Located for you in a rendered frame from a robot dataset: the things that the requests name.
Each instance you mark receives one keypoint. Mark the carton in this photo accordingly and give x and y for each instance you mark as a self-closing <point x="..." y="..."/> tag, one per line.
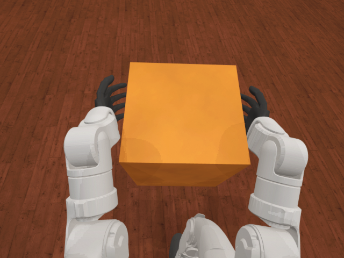
<point x="183" y="125"/>

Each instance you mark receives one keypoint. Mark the robot right shin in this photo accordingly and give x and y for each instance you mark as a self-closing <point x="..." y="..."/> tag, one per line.
<point x="185" y="250"/>

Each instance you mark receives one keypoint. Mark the left robot forearm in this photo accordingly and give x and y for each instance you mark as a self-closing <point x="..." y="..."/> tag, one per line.
<point x="87" y="150"/>

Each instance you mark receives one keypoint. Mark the left robot hand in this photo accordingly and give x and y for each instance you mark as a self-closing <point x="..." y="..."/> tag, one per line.
<point x="104" y="92"/>

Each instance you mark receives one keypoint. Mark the right robot hand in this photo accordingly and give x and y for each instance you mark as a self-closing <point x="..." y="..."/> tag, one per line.
<point x="259" y="107"/>

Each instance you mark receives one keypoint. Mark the right robot upper arm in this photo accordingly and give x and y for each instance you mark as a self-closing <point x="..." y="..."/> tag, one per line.
<point x="255" y="241"/>

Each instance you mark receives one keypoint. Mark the right robot forearm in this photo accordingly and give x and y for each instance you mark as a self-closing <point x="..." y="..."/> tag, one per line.
<point x="280" y="172"/>

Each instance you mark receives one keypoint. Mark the left robot upper arm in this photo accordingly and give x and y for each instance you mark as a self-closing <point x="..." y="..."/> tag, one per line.
<point x="98" y="239"/>

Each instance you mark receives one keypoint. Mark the robot right thigh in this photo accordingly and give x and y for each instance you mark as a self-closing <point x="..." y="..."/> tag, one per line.
<point x="208" y="238"/>

